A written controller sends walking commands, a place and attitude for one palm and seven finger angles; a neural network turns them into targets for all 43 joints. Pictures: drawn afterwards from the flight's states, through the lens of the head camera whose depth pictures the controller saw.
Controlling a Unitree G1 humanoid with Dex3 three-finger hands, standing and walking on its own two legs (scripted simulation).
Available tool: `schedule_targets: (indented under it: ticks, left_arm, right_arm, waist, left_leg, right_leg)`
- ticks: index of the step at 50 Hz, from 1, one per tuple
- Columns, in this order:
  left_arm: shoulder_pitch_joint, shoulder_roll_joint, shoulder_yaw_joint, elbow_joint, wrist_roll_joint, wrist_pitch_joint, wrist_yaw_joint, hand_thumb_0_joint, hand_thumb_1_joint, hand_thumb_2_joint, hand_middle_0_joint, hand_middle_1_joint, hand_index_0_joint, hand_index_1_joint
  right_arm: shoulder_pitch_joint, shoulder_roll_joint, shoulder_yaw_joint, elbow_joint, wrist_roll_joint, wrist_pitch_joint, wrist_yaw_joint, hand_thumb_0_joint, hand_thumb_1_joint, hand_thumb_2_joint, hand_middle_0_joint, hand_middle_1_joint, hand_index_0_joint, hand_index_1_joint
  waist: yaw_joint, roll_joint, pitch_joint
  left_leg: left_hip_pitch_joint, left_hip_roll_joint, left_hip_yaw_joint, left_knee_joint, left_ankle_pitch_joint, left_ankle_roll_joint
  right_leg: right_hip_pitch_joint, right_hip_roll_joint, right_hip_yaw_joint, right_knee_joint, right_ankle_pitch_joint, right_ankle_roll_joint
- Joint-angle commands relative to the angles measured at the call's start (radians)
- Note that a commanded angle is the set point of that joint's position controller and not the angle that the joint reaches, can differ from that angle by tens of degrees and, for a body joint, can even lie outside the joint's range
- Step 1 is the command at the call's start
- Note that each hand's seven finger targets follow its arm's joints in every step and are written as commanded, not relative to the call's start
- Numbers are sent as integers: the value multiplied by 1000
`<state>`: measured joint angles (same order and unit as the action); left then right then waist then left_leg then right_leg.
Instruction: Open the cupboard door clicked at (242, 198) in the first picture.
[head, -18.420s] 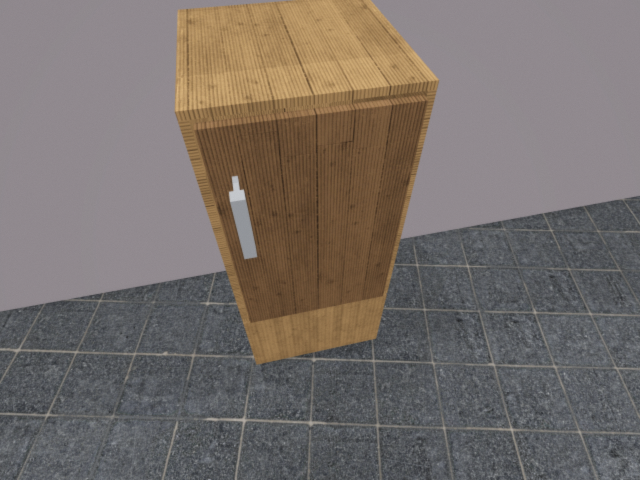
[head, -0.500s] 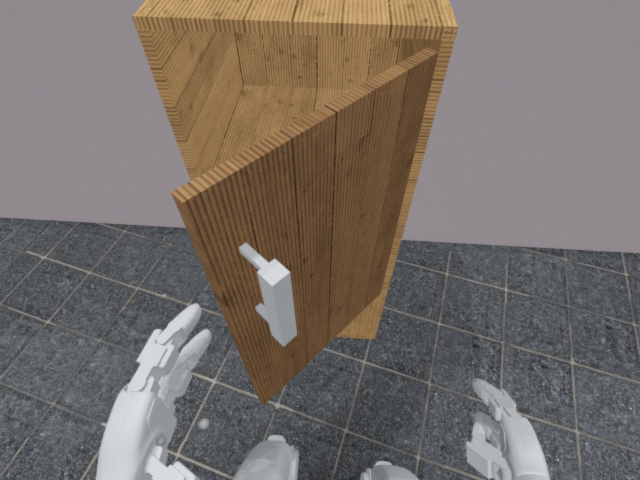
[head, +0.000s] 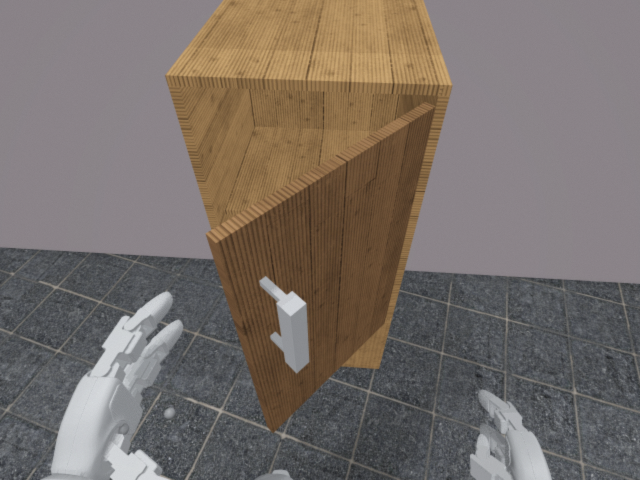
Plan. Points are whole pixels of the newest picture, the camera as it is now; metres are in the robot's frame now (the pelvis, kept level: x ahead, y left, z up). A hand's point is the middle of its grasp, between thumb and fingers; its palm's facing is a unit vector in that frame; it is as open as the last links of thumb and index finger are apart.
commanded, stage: draw the hand back to the body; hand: left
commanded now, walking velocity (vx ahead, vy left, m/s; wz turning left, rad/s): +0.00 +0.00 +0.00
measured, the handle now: (283, 325) +0.31 +0.07 +0.03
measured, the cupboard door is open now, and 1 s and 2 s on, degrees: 49 49 49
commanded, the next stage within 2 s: step back with the hand held close in 1.12 s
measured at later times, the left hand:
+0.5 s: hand (57, 343) +0.20 +0.24 +0.17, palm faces +0.30 -0.88 -0.38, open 11.9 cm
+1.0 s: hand (20, 299) +0.22 +0.26 +0.22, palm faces +0.39 -0.84 -0.38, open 7.5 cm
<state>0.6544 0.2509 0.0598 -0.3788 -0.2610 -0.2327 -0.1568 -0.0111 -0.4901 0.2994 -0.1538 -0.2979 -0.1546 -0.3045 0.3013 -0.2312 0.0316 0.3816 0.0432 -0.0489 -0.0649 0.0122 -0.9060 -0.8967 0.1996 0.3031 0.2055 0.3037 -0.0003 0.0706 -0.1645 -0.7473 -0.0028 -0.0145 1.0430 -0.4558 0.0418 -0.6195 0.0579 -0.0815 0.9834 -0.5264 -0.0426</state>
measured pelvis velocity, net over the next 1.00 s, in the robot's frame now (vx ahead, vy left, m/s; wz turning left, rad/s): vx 0.02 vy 0.01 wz -0.03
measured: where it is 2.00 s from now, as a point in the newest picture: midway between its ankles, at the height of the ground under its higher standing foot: outside the picture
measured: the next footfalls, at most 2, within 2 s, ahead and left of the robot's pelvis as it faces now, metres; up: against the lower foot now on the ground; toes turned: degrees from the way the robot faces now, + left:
none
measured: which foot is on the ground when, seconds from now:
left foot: down 0.00-1.00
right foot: down 0.00-1.00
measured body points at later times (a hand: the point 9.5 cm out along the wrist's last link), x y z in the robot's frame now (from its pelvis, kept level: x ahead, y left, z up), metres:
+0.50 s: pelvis +0.02 +0.02 +0.05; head +0.00 +0.01 +0.50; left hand +0.18 +0.29 +0.20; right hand +0.20 -0.19 -0.02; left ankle +0.04 +0.09 -0.67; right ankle -0.02 -0.10 -0.67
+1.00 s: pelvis +0.02 +0.01 +0.07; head +0.00 -0.01 +0.52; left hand +0.19 +0.30 +0.24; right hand +0.20 -0.22 -0.01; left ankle +0.04 +0.09 -0.67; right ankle -0.02 -0.10 -0.67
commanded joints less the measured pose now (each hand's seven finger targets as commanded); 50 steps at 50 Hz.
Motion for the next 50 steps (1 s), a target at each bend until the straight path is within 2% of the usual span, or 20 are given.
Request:
schedule_targets:
  ticks: [1,2,3,4,5,7,9,10,12,14,16,19,23,25,32,34,37,39,40,50]
  left_arm:
    - [-9,111,116,-237,-28,-43,-9,0,-360,360,-155,-300,-155,-300]
    - [-11,118,126,-240,-31,-34,-15,0,-325,375,-156,-300,-156,-300]
    - [-6,256,157,-326,115,24,111,0,-290,390,-158,-300,-158,-300]
    - [11,206,139,-330,132,66,172,0,-255,405,-159,-300,-159,-300]
    - [23,149,88,-333,155,96,204,0,-220,420,-160,-300,-160,-300]
    - [36,141,80,-309,178,140,243,0,-150,450,-162,-300,-162,-300]
    - [-8,173,107,-320,194,150,270,0,-80,480,-165,-300,-165,-300]
    - [-12,168,103,-331,201,152,277,0,-45,495,-166,-300,-166,-300]
    - [-25,180,123,-316,207,163,289,0,25,525,-169,-300,-169,-300]
    - [-67,207,158,-301,210,165,299,0,95,555,-171,-300,-171,-300]
    - [-82,199,163,-308,212,163,301,0,165,585,-174,-300,-174,-300]
    - [-93,222,203,-313,211,159,303,0,270,630,-178,-300,-178,-300]
    - [-131,224,232,-311,207,155,299,0,410,690,-182,-300,-182,-300]
    - [-129,239,267,-296,203,153,300,0,480,720,-185,-300,-185,-300]
    - [-203,273,348,-296,192,138,293,0,725,825,-194,-300,-194,-300]
    - [-241,295,378,-294,191,132,293,0,795,855,-196,-300,-196,-300]
    - [-270,314,417,-279,182,122,295,0,900,900,-200,-300,-200,-300]
    - [-228,259,375,-207,178,128,283,0,900,900,-200,-300,-200,-300]
    - [-214,238,355,-195,176,129,277,0,900,900,-200,-300,-200,-300]
    - [-266,317,411,-268,179,104,284,0,900,900,-200,-300,-200,-300]
  right_arm:
    - [-102,-103,-43,-167,9,-75,-5,0,-900,-900,200,300,200,300]
    - [-102,-105,-42,-165,11,-77,-4,0,-900,-900,200,300,200,300]
    - [-105,-98,-46,-170,-4,-54,-34,0,-900,-900,200,300,200,300]
    - [-105,-84,-37,-165,-9,-51,-44,0,-900,-900,200,300,200,300]
    - [-94,-79,-25,-154,-10,-45,-45,0,-900,-900,200,300,200,300]
    - [-102,-83,-24,-141,-12,-28,-50,0,-900,-900,200,300,200,300]
    - [-114,-93,-21,-130,-17,-28,-56,0,-900,-900,200,300,200,300]
    - [-118,-94,-20,-126,-17,-31,-58,0,-900,-900,200,300,200,300]
    - [-122,-93,-15,-109,-20,-37,-61,0,-900,-900,200,300,200,300]
    - [-141,-99,-13,-92,-22,-44,-64,0,-900,-900,200,300,200,300]
    - [-145,-99,-8,-78,-22,-53,-60,0,-900,-900,200,300,200,300]
    - [-158,-104,-9,-53,-25,-66,-53,0,-900,-900,200,300,200,300]
    - [-175,-106,-11,-26,-28,-78,-41,0,-900,-900,200,300,200,300]
    - [-180,-109,-17,-13,-31,-79,-39,0,-900,-900,200,300,200,300]
    - [-194,-114,-28,20,-33,-77,-22,0,-900,-900,200,300,200,300]
    - [-202,-117,-31,33,-34,-78,-20,0,-900,-900,200,300,200,300]
    - [-210,-116,-36,44,-33,-77,-18,0,-900,-900,200,300,200,300]
    - [-215,-119,-39,48,-34,-73,-15,0,-900,-900,200,300,200,300]
    - [-213,-119,-41,49,-32,-67,-10,0,-900,-900,200,300,200,300]
    - [-239,-112,-44,59,-37,-82,-18,0,-900,-900,200,300,200,300]
  waist:
    - [14,-12,-68]
    - [15,-12,-61]
    - [72,-7,-82]
    - [47,16,-41]
    - [39,39,-21]
    - [32,1,14]
    - [33,-43,14]
    - [30,-27,10]
    - [33,-26,31]
    - [37,-59,57]
    - [40,-4,63]
    - [51,8,52]
    - [50,14,91]
    - [55,-12,81]
    - [60,12,82]
    - [64,32,87]
    - [64,13,87]
    - [64,-26,125]
    - [59,-15,131]
    - [71,-8,113]
  left_leg:
    - [203,3,-55,-202,164,-8]
    - [210,4,-55,-210,168,-9]
    - [248,25,-44,-266,165,-9]
    - [268,19,-35,-277,158,-6]
    - [294,21,-37,-289,172,-6]
    - [327,34,-47,-322,181,-5]
    - [366,35,-56,-359,190,-3]
    - [395,37,-50,-372,207,-2]
    - [429,40,-53,-408,216,-4]
    - [447,41,-60,-446,204,-4]
    - [487,45,-68,-486,224,-11]
    - [532,49,-71,-527,296,-18]
    - [577,55,-70,-580,341,-30]
    - [599,58,-63,-594,392,-32]
    - [657,63,-52,-640,462,-43]
    - [664,62,-47,-650,446,-42]
    - [668,57,-36,-661,423,-36]
    - [663,54,-30,-667,420,-30]
    - [671,56,-26,-670,418,-29]
    - [683,35,-3,-663,384,-15]
  right_leg:
    - [8,-4,33,-202,223,22]
    - [12,-3,28,-207,227,22]
    - [40,-35,97,-286,221,4]
    - [44,-41,100,-322,209,5]
    - [56,-45,85,-319,219,5]
    - [72,-43,71,-343,227,10]
    - [113,-43,65,-375,233,10]
    - [126,-46,67,-383,247,12]
    - [157,-48,64,-410,256,13]
    - [192,-49,65,-446,250,12]
    - [222,-51,61,-458,261,11]
    - [295,-51,60,-486,309,7]
    - [333,-48,60,-528,336,10]
    - [370,-48,59,-545,366,10]
    - [430,-43,66,-592,412,11]
    - [447,-41,71,-609,415,7]
    - [461,-43,73,-623,419,9]
    - [462,-42,71,-638,426,9]
    - [457,-44,76,-641,423,12]
    - [483,-47,97,-680,438,10]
